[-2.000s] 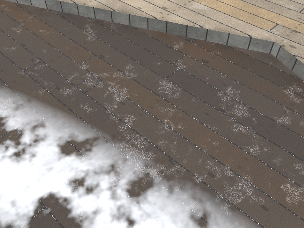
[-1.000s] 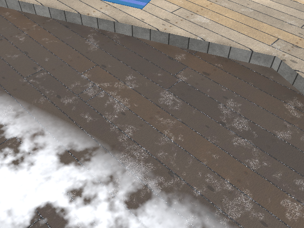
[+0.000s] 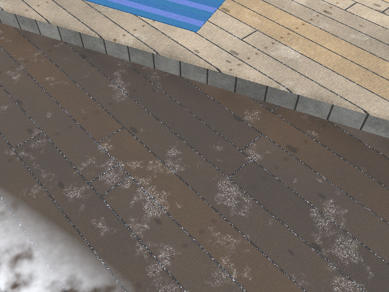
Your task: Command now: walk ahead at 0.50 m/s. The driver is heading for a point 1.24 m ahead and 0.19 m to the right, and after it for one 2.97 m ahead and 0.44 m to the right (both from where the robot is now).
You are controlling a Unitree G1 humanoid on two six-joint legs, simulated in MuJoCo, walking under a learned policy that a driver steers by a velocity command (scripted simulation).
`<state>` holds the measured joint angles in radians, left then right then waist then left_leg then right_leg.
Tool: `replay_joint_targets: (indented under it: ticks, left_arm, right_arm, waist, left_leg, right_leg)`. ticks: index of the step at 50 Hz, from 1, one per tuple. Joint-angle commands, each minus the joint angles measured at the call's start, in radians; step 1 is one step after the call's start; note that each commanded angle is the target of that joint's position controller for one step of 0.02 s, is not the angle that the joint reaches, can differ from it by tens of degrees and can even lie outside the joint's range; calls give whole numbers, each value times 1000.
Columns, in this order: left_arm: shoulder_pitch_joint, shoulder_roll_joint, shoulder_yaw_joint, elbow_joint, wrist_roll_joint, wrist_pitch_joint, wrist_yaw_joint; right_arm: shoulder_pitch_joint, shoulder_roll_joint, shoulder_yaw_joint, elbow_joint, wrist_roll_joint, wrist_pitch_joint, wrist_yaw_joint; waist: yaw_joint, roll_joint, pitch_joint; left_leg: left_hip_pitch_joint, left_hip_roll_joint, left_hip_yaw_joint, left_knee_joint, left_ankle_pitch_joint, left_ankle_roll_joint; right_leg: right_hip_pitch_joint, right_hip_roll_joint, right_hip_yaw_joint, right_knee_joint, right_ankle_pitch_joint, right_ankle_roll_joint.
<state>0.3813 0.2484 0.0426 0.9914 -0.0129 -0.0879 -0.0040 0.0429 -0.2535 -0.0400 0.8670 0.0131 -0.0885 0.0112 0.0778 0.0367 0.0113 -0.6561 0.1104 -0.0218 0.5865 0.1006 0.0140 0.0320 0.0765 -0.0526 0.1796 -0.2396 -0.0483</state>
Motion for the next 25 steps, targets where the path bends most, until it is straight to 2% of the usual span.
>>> replay_joint_targets:
  ticks: [1,3,4,5,6,7,8,9,10,11,12,13,14,16,19,22,25]
  left_arm:
    - [54,165,37,-15,-6,9,10]
    - [43,178,44,-15,-6,21,13]
    - [25,188,47,-21,-5,26,14]
    - [5,182,44,-28,-2,33,14]
    - [5,152,29,-44,9,34,14]
    - [116,42,-5,-63,13,16,3]
    - [110,37,-11,-49,4,-10,-1]
    - [13,144,18,-77,-27,-29,-5]
    - [-59,158,21,-99,-37,-38,-3]
    - [-98,150,25,-103,-25,-37,4]
    - [-88,138,32,-101,-13,-26,9]
    - [-70,114,31,-93,-8,-11,10]
    - [-50,85,28,-90,-6,1,10]
    - [-81,79,29,-105,-1,15,13]
    - [-195,79,31,-145,9,14,12]
    - [-306,57,21,-174,5,4,2]
    - [-399,56,15,-203,-3,0,-11]
  right_arm:
    - [-135,-63,-5,-99,6,-20,20]
    - [-111,-89,-13,-104,7,-24,29]
    - [-58,-113,-23,-94,7,-26,29]
    - [68,-147,-44,-58,6,-27,26]
    - [254,-203,-68,-7,0,-25,18]
    - [401,-305,-95,22,-20,-18,12]
    - [418,-245,-76,31,-9,-13,14]
    - [342,-184,-55,22,-1,-15,13]
    - [251,-152,-45,-2,-4,-15,10]
    - [185,-120,-35,-10,-10,-17,13]
    - [152,-96,-28,-12,-19,-23,16]
    - [143,-82,-24,-7,-23,-24,21]
    - [149,-91,-27,1,-21,-27,22]
    - [172,-121,-34,18,-18,-32,15]
    - [219,-140,-39,41,-15,-25,-3]
    - [262,-149,-38,58,-8,-19,-14]
    - [327,-159,-41,90,1,-11,-17]
  waist:
    - [-5,-74,85]
    - [-35,-93,59]
    - [-69,-112,20]
    - [-138,-115,-57]
    - [-211,-94,-188]
    - [-192,113,-359]
    - [-198,196,-425]
    - [-194,142,-278]
    - [-166,85,-169]
    - [-137,21,-88]
    - [-99,35,-57]
    - [-79,43,-44]
    - [-63,47,-41]
    - [-56,29,-11]
    - [-81,12,20]
    - [-115,16,40]
    - [-148,15,64]
  left_leg:
    - [-15,-22,7,-68,-36,21]
    - [39,-42,17,-93,-120,45]
    - [130,-71,42,-99,-160,61]
    - [303,-105,71,-116,-160,87]
    - [593,-48,13,-76,-138,134]
    - [1029,218,-417,-92,-271,293]
    - [1104,297,-718,-257,-369,339]
    - [995,257,-595,-279,-405,279]
    - [841,222,-449,-301,-337,244]
    - [692,180,-343,-340,-247,226]
    - [595,147,-274,-372,-194,208]
    - [533,120,-230,-401,-161,204]
    - [501,116,-203,-424,-142,212]
    - [473,112,-154,-459,-80,231]
    - [504,97,-97,-479,-41,218]
    - [508,62,-33,-489,-58,188]
    - [580,86,-29,-476,-90,185]
  right_leg:
    - [7,-319,127,-21,284,-142]
    - [67,-342,132,42,403,-125]
    - [77,-335,122,109,561,-113]
    - [57,-296,90,259,712,-92]
    - [-82,-246,54,493,647,-62]
    - [-505,-96,-3,904,277,16]
    - [-682,-14,128,1087,-320,22]
    - [-779,-80,178,1163,-295,-2]
    - [-784,-137,145,1133,-200,-14]
    - [-749,-176,123,1064,-126,-10]
    - [-685,-209,128,1004,-73,-7]
    - [-630,-219,127,977,-49,-3]
    - [-610,-223,119,953,-32,5]
    - [-644,-233,111,886,23,25]
    - [-718,-233,103,705,184,48]
    - [-672,-199,66,506,332,47]
    - [-669,-174,52,406,354,42]
